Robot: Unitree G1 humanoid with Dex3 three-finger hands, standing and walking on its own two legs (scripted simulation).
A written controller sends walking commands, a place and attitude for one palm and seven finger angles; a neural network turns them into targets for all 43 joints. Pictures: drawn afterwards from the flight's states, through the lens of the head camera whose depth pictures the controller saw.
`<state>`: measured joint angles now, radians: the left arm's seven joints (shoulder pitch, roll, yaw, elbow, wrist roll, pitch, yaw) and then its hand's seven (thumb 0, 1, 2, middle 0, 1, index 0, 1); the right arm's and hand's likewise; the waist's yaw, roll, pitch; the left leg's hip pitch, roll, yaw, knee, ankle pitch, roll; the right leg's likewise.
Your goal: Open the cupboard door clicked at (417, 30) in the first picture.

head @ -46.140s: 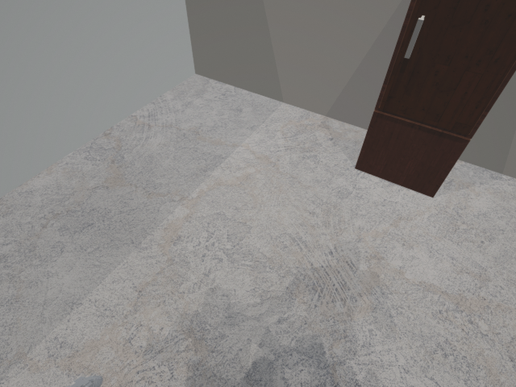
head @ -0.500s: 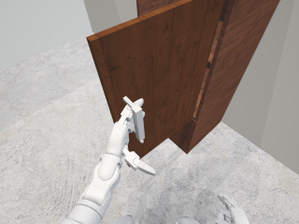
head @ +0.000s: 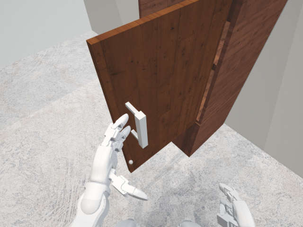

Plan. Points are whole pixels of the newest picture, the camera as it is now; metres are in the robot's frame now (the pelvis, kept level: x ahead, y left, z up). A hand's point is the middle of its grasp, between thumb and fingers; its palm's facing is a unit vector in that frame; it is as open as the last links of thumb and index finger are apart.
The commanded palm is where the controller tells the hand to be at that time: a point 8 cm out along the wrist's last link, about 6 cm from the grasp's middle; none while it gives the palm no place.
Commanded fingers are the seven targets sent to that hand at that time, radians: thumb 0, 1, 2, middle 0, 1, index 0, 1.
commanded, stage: slide the hand sideways off the handle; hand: left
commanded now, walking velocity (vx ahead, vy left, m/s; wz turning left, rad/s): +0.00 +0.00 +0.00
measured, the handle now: (137, 126) +0.36 +0.06 +0.06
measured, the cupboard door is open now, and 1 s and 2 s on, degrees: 87 87 87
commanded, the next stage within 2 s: draw the hand back to the body in 0.50 s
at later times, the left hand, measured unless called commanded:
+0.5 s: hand (113, 184) +0.21 +0.10 +0.06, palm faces -0.08 -1.00 -0.05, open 16.3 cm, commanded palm +0.19 +0.16 +0.06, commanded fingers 0.00 -0.50 0.30 -0.15 -0.30 -0.15 -0.30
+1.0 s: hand (82, 179) +0.20 +0.15 +0.11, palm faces -0.06 -1.00 -0.08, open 16.3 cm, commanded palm +0.18 +0.21 +0.12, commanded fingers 0.00 -0.47 0.31 -0.15 -0.30 -0.15 -0.30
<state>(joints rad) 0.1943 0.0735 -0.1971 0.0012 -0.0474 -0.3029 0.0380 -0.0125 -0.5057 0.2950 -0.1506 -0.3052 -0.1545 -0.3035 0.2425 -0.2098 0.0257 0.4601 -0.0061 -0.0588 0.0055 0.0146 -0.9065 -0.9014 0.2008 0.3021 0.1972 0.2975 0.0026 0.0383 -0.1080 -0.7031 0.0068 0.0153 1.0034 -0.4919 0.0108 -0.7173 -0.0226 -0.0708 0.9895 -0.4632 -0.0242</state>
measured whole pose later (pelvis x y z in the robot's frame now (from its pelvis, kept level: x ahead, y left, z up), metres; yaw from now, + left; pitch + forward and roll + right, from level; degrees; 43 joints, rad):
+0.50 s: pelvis +0.00 -0.02 -0.01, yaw +1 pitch +12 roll +0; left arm 0.47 0.16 -0.05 -0.20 -0.15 -0.32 -0.14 -0.01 -0.50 0.30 -0.16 -0.31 -0.16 -0.30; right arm 0.26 -0.23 0.01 0.44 0.00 -0.10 -0.02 0.02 -0.91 -0.90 0.20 0.30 0.20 0.30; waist 0.01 0.05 -0.13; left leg -0.75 0.02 -0.02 1.07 -0.53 -0.02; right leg -0.76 -0.01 -0.10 1.06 -0.51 -0.05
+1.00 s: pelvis +0.00 -0.01 +0.01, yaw +0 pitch +8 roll -1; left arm 0.49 0.24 0.08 -0.28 -0.25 -0.20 -0.21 -0.01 -0.50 0.30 -0.16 -0.31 -0.16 -0.30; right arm 0.29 -0.24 0.04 0.45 0.04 -0.16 -0.06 0.02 -0.90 -0.90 0.20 0.30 0.20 0.30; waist 0.01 0.06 -0.12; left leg -0.61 0.02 -0.01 0.96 -0.48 0.00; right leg -0.60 0.00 -0.10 0.92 -0.45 -0.03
